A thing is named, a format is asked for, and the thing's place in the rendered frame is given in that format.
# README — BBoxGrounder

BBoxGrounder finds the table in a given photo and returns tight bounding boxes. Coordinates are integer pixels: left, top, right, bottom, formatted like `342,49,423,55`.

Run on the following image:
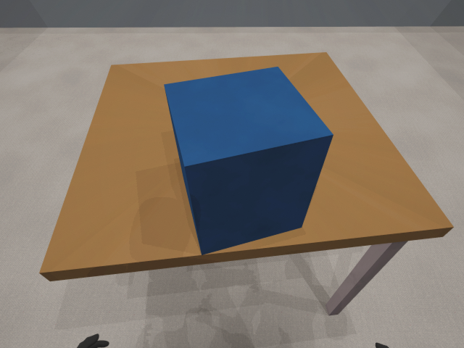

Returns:
39,52,454,315

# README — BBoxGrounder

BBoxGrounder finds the carton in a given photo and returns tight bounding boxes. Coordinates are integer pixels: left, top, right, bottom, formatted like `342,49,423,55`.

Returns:
164,67,333,255

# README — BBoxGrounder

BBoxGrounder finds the left robot hand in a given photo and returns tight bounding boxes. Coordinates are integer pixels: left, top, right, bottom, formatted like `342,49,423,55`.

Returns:
77,334,109,348

